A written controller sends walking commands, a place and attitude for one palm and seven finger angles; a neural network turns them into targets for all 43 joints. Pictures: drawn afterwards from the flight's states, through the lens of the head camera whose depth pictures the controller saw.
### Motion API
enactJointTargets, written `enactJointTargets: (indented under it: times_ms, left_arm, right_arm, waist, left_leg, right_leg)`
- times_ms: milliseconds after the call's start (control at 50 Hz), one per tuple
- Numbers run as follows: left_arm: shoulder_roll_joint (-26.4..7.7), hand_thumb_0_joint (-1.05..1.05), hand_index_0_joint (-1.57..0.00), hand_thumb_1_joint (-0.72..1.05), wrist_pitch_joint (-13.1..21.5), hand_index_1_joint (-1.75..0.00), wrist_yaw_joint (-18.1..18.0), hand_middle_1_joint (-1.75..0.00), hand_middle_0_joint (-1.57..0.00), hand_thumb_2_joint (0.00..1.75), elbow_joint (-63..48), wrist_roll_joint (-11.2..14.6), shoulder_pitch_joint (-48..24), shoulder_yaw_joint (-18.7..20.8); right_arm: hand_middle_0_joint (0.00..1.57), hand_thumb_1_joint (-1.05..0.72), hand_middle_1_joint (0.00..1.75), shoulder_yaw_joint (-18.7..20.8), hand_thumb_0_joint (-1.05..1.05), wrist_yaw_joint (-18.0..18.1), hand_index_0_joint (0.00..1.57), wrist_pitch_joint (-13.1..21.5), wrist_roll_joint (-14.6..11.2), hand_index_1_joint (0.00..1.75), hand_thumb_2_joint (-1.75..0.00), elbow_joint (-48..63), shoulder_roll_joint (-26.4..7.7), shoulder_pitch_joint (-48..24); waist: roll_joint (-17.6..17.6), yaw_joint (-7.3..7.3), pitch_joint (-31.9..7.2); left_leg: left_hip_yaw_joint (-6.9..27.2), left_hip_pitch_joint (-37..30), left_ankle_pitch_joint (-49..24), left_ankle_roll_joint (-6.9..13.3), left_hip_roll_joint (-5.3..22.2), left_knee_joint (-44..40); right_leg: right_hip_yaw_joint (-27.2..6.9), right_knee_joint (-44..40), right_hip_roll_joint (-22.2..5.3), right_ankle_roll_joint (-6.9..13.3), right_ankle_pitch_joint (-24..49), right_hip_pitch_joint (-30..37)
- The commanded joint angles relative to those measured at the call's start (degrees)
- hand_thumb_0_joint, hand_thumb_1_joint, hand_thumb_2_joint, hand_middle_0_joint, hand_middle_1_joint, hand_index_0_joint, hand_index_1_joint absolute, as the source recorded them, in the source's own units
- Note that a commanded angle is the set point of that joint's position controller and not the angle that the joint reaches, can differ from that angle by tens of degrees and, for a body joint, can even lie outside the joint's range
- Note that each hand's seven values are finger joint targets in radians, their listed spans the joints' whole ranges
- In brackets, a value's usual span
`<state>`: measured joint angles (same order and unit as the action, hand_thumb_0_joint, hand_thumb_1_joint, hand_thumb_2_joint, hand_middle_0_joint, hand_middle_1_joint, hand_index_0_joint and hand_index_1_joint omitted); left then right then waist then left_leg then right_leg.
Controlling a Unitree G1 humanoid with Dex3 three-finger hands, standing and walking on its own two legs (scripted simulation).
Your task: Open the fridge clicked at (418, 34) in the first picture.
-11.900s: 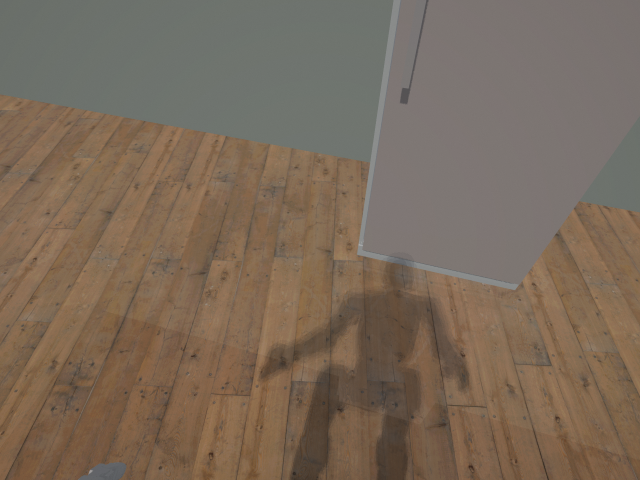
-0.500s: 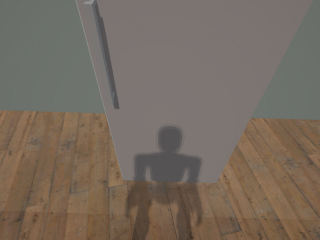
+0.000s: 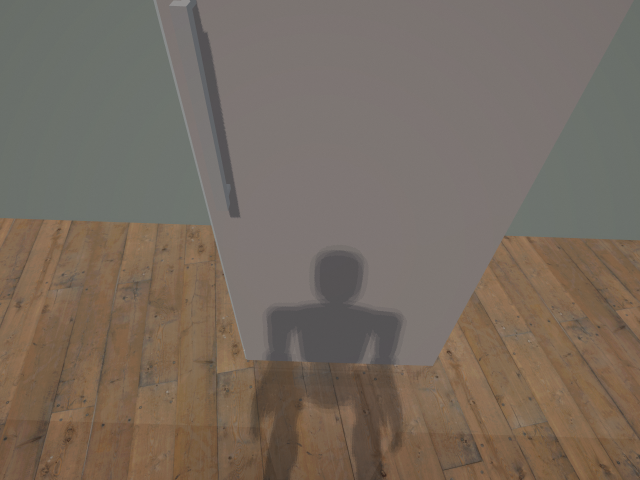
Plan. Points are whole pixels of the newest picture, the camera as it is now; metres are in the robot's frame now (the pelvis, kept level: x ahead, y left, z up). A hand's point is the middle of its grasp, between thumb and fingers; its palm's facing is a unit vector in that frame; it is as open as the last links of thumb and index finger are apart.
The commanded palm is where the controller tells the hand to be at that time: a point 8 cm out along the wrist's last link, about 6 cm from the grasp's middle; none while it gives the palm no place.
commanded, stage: look again from close up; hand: left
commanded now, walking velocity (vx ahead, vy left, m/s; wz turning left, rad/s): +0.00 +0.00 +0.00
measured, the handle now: (209, 119) +0.55 +0.21 +0.17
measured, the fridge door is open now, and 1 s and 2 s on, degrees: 0 0 0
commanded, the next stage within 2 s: shuffle to correct the standing spot in 0.54 s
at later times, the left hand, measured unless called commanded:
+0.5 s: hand out of the picture -0.01 +0.16 -0.18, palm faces +0.05 -0.99 -0.16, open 7.4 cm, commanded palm none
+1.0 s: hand out of the picture +0.02 +0.17 -0.19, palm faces +0.05 -0.99 -0.13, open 7.4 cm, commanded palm none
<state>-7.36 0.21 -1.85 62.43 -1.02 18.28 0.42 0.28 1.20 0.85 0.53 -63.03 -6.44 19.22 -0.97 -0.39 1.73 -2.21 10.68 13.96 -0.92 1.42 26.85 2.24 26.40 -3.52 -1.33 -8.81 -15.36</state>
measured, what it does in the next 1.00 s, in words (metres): shifts its weight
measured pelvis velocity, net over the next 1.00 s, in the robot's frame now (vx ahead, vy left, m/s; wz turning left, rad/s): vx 0.05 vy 0.02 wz -0.02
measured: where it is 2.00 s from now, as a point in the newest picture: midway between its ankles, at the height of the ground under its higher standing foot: outside the picture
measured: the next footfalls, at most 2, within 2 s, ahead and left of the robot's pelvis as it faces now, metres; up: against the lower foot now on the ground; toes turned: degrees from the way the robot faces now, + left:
left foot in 1.26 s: +0.15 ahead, +0.14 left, +0.00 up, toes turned +7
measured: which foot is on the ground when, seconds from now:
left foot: down 0.00-1.00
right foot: down 0.00-1.00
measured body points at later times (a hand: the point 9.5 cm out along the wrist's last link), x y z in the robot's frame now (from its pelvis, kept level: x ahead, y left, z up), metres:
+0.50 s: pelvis +0.00 +0.00 +0.00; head +0.01 +0.00 +0.45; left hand -0.01 +0.21 -0.16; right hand -0.02 -0.21 -0.16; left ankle +0.01 +0.13 -0.74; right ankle +0.06 -0.14 -0.74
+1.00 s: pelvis +0.05 +0.02 -0.01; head +0.05 +0.03 +0.44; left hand +0.02 +0.23 -0.17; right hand +0.00 -0.19 -0.16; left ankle +0.01 +0.13 -0.74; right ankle +0.06 -0.12 -0.73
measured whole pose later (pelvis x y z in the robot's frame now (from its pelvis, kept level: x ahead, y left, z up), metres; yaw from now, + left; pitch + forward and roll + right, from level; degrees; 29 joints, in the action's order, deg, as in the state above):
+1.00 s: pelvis +0.05 +0.02 -0.01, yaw -1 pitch +0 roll +0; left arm -7.2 -0.7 -0.7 61.3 -1.8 21.9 2.4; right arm 0.7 1.1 1.6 1.3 -61.9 -6.2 24.1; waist -2.1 -0.5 0.3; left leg -3.4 10.3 21.1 1.0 0.6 31.6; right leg 1.9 39.1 -3.6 1.6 -22.1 -19.0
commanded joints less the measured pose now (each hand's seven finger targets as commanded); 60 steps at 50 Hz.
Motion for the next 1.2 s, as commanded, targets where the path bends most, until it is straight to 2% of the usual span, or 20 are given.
enactJointTargets:
  times_ms: [0, 260, 480, 620, 720, 800, 820, 860, 880, 920, 940, 980, 1020, 1040, 1060, 1080, 1100, 1120, 1160, 1180]
  left_arm:
    - [-5.0, 0.0, -0.2, 0.9, 1.0, -0.3, -0.2, -0.3, -0.2, 0.9, -1.8, -0.1, 3.6, 1.3]
    - [-4.8, 0.0, -0.2, 0.9, 0.8, -0.3, -0.2, -0.3, -0.2, 0.9, -2.0, -0.1, 3.7, 1.4]
    - [-4.4, 0.0, -0.2, 0.9, 1.0, -0.3, -0.2, -0.3, -0.2, 0.9, -1.9, -0.2, 4.0, 1.4]
    - [-4.4, 0.0, -0.2, 0.9, 1.1, -0.3, -0.2, -0.3, -0.2, 0.9, -1.6, -0.1, 4.1, 1.3]
    - [-5.5, 0.0, -0.2, 0.9, 0.6, -0.3, 0.1, -0.3, -0.2, 0.9, -2.4, -0.6, 5.3, 2.3]
    - [-6.7, 0.0, -0.2, 0.9, 0.6, -0.3, 0.2, -0.3, -0.2, 0.9, -3.0, -0.5, 6.6, 3.4]
    - [-6.7, 0.0, -0.2, 0.9, 0.6, -0.3, 0.3, -0.3, -0.2, 0.9, -3.2, -0.4, 6.5, 3.6]
    - [-6.2, 0.0, -0.2, 0.9, 0.4, -0.3, 0.5, -0.3, -0.2, 0.9, -4.1, -0.5, 4.7, 3.6]
    - [-5.3, 0.0, -0.2, 0.9, 0.4, -0.3, 0.6, -0.3, -0.2, 0.9, -4.7, -0.6, 3.5, 3.5]
    - [-1.9, 0.0, -0.2, 0.9, 0.8, -0.3, 1.1, -0.3, -0.2, 0.9, -6.4, -0.9, 1.2, 2.8]
    - [-1.2, 0.0, -0.2, 0.9, 1.3, -0.3, 1.3, -0.3, -0.2, 0.9, -7.1, -1.1, -0.3, 2.5]
    - [-0.4, 0.0, -0.2, 0.9, 2.2, -0.3, 1.7, -0.3, -0.2, 0.9, -7.3, -0.9, -1.2, 2.3]
    - [0.0, 0.0, -0.2, 0.9, 2.7, -0.3, 1.8, -0.3, -0.2, 0.9, -5.8, -0.5, 3.1, 2.6]
    - [-1.7, 0.0, -0.2, 0.9, 2.9, -0.3, 1.6, -0.3, -0.2, 0.9, -4.1, -0.4, 7.9, 3.1]
    - [-6.1, 0.0, -0.2, 0.9, 3.4, -0.3, 1.0, -0.3, -0.2, 0.9, -2.1, -0.5, 14.9, 4.1]
    - [-10.3, 0.0, -0.2, 0.9, 3.4, -0.3, 0.5, -0.3, -0.2, 0.9, -0.4, -0.1, 19.6, 5.0]
    - [-8.9, 0.0, -0.2, 0.9, 3.2, -0.3, 0.0, -0.3, -0.2, 0.9, -0.1, -0.1, 17.9, 4.6]
    - [-7.4, 0.0, -0.2, 0.9, 2.7, -0.3, -0.4, -0.3, -0.2, 0.9, -0.8, -0.4, 13.2, 4.1]
    - [-5.6, 0.0, -0.2, 0.9, 1.7, -0.3, -0.7, -0.3, -0.2, 0.9, -3.2, -0.9, 4.5, 3.2]
    - [-5.2, 0.0, -0.2, 0.9, 1.4, -0.3, -0.8, -0.3, -0.2, 0.9, -3.9, -0.8, 1.5, 3.1]
  right_arm:
    - [0.2, -0.9, 0.3, 0.9, 0.0, 0.3, 0.2, 0.6, 0.2, 0.3, -0.9, 1.1, -5.2, 4.2]
    - [0.2, -0.9, 0.3, 0.9, 0.0, 0.3, 0.2, 0.3, 0.4, 0.3, -0.9, 1.0, -4.8, 4.7]
    - [0.2, -0.9, 0.3, 0.9, 0.0, 0.4, 0.2, 0.6, 0.3, 0.3, -0.9, 1.0, -4.7, 4.7]
    - [0.2, -0.9, 0.3, 0.8, 0.0, 0.4, 0.2, 0.6, 0.3, 0.3, -0.9, 0.7, -4.5, 4.6]
    - [0.2, -0.9, 0.3, 1.0, 0.0, -0.1, 0.2, -0.5, 0.9, 0.3, -0.9, 1.0, -4.3, 6.1]
    - [0.2, -0.9, 0.3, 1.0, 0.0, -0.3, 0.2, -0.4, 1.0, 0.3, -0.9, 2.0, -3.1, 7.1]
    - [0.2, -0.9, 0.3, 0.9, 0.0, -0.3, 0.2, -0.2, 1.0, 0.3, -0.9, 2.0, -3.1, 7.4]
    - [0.2, -0.9, 0.3, 1.1, 0.0, -0.4, 0.2, 0.1, 1.1, 0.3, -0.9, 1.6, -3.4, 9.2]
    - [0.2, -0.9, 0.3, 1.2, 0.0, -0.3, 0.2, 0.3, 1.1, 0.3, -0.9, 1.5, -4.3, 10.5]
    - [0.2, -0.9, 0.3, 1.7, 0.0, 0.2, 0.2, 0.9, 1.0, 0.3, -0.9, 1.0, -7.1, 12.8]
    - [0.2, -0.9, 0.3, 1.8, 0.0, 0.4, 0.2, 1.2, 1.0, 0.3, -0.9, 1.1, -7.4, 12.5]
    - [0.2, -0.9, 0.3, 1.4, 0.0, 0.5, 0.2, 1.7, 1.1, 0.3, -0.9, 1.1, -6.4, 12.0]
    - [0.2, -0.9, 0.3, 1.0, 0.0, 0.8, 0.2, 1.9, 0.9, 0.3, -0.9, 1.4, -6.6, 9.6]
    - [0.2, -0.9, 0.3, 0.9, 0.0, 0.7, 0.2, 2.2, 0.5, 0.3, -0.9, 2.1, -5.8, 8.3]
    - [0.2, -0.9, 0.3, 0.6, 0.0, 0.4, 0.2, 2.7, -0.1, 0.3, -0.9, 3.6, -4.0, 6.9]
    - [0.2, -0.9, 0.3, 0.9, 0.0, 0.1, 0.2, 2.8, 0.3, 0.3, -0.9, 5.7, -3.5, 4.1]
    - [0.2, -0.9, 0.3, 1.3, 0.0, 0.3, 0.2, 2.2, 0.4, 0.3, -0.9, 5.8, -4.4, 1.0]
    - [0.2, -0.9, 0.3, 1.3, 0.0, 0.2, 0.2, 1.4, 0.1, 0.3, -0.9, 5.7, -2.9, 0.2]
    - [0.2, -0.9, 0.3, 0.9, 0.0, -0.1, 0.2, 0.3, -0.2, 0.3, -0.9, 4.0, -0.5, 2.6]
    - [0.2, -0.9, 0.3, 0.8, 0.0, -0.1, 0.2, 0.2, -0.2, 0.3, -0.9, 2.2, 1.0, 6.1]
  waist:
    - [1.8, 0.05, 3.8]
    - [0.3, 0.14, 5.0]
    - [2.1, -0.02, 3.5]
    - [1.0, -0.16, 4.0]
    - [-1.8, -0.49, 5.7]
    - [-5.9, -0.45, 5.9]
    - [-4.6, -0.25, 6.0]
    - [-1.2, 0.6, 6.9]
    - [3.0, 1.29, 7.7]
    - [14.1, 2.44, 9.4]
    - [13.7, 2.42, 9.8]
    - [9.6, 1.85, 8.6]
    - [7.1, -0.89, 4.9]
    - [3.1, -2.99, 2.2]
    - [-6.8, -5.54, -1.7]
    - [-13.4, -6.51, -2.4]
    - [-10.0, -6.06, 0.1]
    - [-10.5, -4.23, 2.8]
    - [-8.8, 0.02, 4.3]
    - [-7.3, 2.11, 3.7]
  left_leg:
    - [4.1, 7.1, 3.6, 1.5, 3.6, -8.2]
    - [3.6, 7.4, 5.7, 1.6, 3.1, -7.8]
    - [4.1, 7.1, 4.5, 1.8, 3.9, -8.1]
    - [3.2, 6.6, 2.7, 1.6, 3.6, -7.4]
    - [1.5, 9.2, 14.8, 2.2, 1.4, -4.2]
    - [-1.0, 10.3, 12.3, 2.4, -0.8, 2.4]
    - [-1.0, 8.7, 11.7, 2.5, -0.7, 2.4]
    - [1.2, 6.4, 13.9, 3.0, 0.6, -1.4]
    - [4.3, 5.6, 15.9, 3.9, 2.7, -5.1]
    - [15.3, 3.1, 19.4, 8.0, 10.6, -14.5]
    - [18.5, 0.3, 13.7, 10.5, 12.8, -14.9]
    - [15.5, -3.0, -3.6, 12.0, 12.9, -11.2]
    - [8.3, 2.0, -12.1, 9.5, 9.6, -4.5]
    - [4.3, 9.0, -10.3, 7.5, 5.9, 2.0]
    - [-1.0, 19.8, -0.7, 4.8, 0.3, 13.4]
    - [-4.6, 27.3, 16.7, 2.8, -2.3, 24.5]
    - [0.0, 26.9, 18.9, 2.0, 1.0, 29.2]
    - [1.3, 25.0, 18.6, 1.5, 2.7, 29.7]
    - [0.6, 12.6, 14.1, 1.2, 3.4, 17.8]
    - [-1.3, 5.2, 5.2, 0.7, 2.1, 7.3]
  right_leg:
    - [-3.9, -5.2, -2.5, 2.3, -5.0, 2.9]
    - [-4.6, -6.1, -2.4, 2.4, -9.1, 0.9]
    - [-4.3, -4.8, -2.0, 2.5, -5.3, 2.5]
    - [-4.2, -5.0, -2.4, 2.5, -4.7, 2.4]
    - [-7.2, -6.8, -3.1, 3.8, -23.8, -0.7]
    - [-11.6, -9.1, -6.2, 6.3, -29.2, -1.7]
    - [-11.5, -8.7, -6.6, 6.8, -29.4, -3.4]
    - [-8.4, -5.2, -4.4, 6.0, -28.5, -7.0]
    - [-5.4, -1.0, -2.2, 5.3, -25.5, -8.1]
    - [3.6, 13.8, 2.7, 3.6, -15.9, -12.7]
    - [4.1, 17.2, 2.6, 3.6, -15.5, -15.8]
    - [3.9, 15.4, 1.5, 3.9, -17.4, -15.3]
    - [4.3, 4.9, 1.6, 3.9, -10.8, -1.2]
    - [0.8, 1.4, -0.5, 4.9, -5.4, 10.6]
    - [-12.5, -3.0, -10.9, 8.5, -1.2, 23.1]
    - [-23.9, -8.2, -21.0, 13.9, 9.2, 27.6]
    - [-22.2, -8.2, -22.3, 16.3, 15.7, 21.5]
    - [-18.2, -8.0, -21.3, 16.4, 16.8, 15.3]
    - [-6.7, -6.5, -15.8, 12.2, 15.3, 2.3]
    - [-2.4, -2.8, -11.9, 9.6, 13.5, -0.8]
